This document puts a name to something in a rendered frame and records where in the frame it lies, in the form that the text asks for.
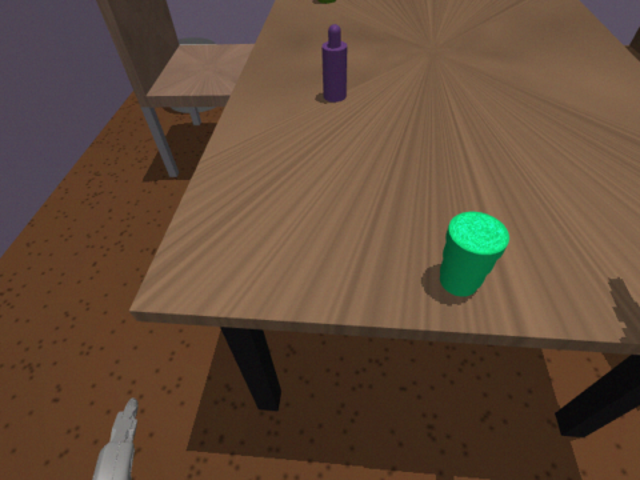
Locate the left robot hand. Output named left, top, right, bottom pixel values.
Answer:
left=92, top=398, right=138, bottom=480

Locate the table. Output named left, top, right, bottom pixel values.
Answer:
left=129, top=0, right=640, bottom=438

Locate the chair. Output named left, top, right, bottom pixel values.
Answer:
left=96, top=0, right=255, bottom=177
left=624, top=27, right=640, bottom=61

